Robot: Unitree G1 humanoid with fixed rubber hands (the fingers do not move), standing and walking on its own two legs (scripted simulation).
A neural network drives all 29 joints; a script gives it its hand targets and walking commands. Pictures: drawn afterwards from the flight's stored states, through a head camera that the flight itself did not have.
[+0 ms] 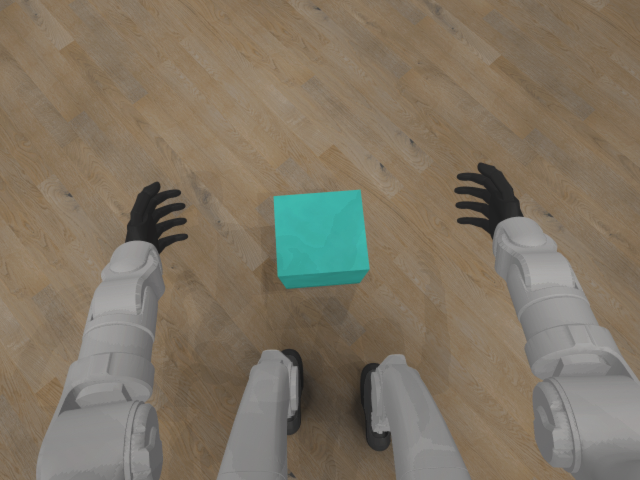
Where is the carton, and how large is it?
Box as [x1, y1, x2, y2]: [274, 190, 369, 288]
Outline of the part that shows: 360,190 274,196 277,273 278,277 286,288 355,283 361,280 369,268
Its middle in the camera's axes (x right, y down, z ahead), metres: +0.00 +0.02 +0.98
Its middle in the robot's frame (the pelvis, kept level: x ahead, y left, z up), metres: +0.51 +0.02 -0.56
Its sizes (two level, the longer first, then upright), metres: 0.204 0.189 0.227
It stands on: the floor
